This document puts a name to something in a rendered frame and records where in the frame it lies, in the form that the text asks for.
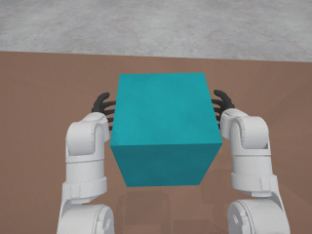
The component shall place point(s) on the left robot upper arm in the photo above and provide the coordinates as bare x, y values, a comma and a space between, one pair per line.
87, 219

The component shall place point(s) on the right robot upper arm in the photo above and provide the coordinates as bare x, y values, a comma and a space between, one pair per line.
256, 216

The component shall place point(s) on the right robot forearm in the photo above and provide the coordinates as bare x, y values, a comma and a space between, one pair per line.
251, 161

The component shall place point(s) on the robot right hand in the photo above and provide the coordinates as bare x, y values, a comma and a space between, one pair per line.
224, 104

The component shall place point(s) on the robot left hand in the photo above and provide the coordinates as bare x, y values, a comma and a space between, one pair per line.
99, 106

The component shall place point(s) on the carton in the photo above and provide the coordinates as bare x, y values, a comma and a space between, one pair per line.
164, 130

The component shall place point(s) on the left robot forearm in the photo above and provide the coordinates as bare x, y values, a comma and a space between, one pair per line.
84, 155

